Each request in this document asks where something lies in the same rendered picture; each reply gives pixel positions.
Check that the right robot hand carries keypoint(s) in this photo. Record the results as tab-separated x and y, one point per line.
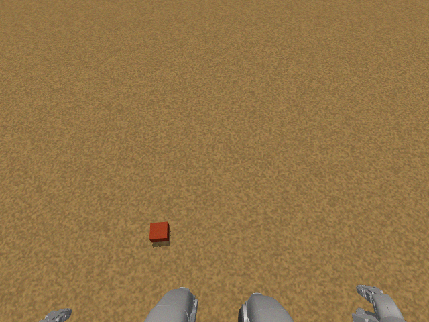
383	305

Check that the left robot hand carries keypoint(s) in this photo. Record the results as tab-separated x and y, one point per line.
58	316

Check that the small box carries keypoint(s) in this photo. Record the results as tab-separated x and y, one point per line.
159	232

